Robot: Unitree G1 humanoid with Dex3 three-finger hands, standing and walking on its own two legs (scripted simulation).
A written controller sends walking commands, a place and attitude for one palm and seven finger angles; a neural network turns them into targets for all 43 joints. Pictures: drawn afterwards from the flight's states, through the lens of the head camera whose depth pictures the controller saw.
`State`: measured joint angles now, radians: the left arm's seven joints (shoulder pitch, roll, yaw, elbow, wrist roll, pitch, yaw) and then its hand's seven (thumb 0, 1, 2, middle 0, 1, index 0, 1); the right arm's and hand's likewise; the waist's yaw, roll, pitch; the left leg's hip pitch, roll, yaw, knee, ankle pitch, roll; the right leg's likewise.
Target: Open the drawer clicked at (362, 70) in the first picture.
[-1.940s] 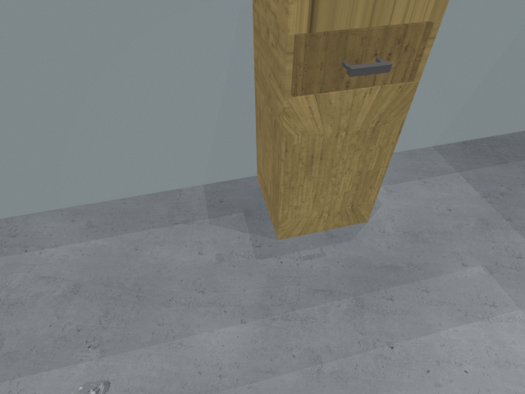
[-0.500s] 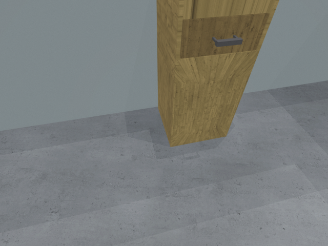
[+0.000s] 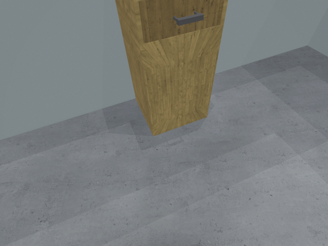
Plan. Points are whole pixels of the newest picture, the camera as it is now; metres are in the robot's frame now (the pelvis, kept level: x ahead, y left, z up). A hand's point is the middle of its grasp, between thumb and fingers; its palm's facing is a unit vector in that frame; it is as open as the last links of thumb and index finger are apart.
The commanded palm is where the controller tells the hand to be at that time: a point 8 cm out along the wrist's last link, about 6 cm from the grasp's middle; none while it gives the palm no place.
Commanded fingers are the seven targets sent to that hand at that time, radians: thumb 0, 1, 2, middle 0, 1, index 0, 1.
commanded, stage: walk to a spot facing it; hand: left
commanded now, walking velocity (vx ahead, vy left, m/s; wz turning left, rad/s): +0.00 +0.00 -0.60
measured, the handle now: (187, 17) +1.03 -0.01 +0.09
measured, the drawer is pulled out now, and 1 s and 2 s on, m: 0.00 0.00 0.00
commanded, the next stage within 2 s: none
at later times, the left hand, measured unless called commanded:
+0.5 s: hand out of the picture +0.05 +0.22 -0.14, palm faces -0.15 -0.95 -0.26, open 7.4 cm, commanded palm none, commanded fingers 0.00 0.90 0.90 -0.20 -0.30 -0.20 -0.30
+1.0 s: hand out of the picture +0.13 +0.11 -0.14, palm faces -0.58 -0.78 -0.24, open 7.4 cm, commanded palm none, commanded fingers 0.00 0.90 0.90 -0.20 -0.30 -0.20 -0.30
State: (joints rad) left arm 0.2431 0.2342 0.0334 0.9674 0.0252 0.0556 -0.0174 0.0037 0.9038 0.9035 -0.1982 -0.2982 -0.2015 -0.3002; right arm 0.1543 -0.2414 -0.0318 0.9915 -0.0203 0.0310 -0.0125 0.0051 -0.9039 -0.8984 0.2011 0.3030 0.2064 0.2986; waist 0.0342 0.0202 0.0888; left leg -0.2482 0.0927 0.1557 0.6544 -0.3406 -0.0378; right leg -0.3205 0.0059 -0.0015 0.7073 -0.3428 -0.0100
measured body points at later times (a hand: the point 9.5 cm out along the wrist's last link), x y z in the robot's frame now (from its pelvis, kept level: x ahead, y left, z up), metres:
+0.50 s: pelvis -0.04 +0.02 +0.02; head -0.02 +0.02 +0.47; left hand +0.06 +0.27 -0.12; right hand +0.01 -0.26 -0.11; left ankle -0.04 +0.16 -0.70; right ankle +0.03 -0.08 -0.72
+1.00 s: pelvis -0.07 +0.01 +0.00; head -0.06 -0.02 +0.45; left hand +0.16 +0.15 -0.12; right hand -0.22 -0.20 -0.15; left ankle -0.04 +0.15 -0.71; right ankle -0.14 -0.08 -0.72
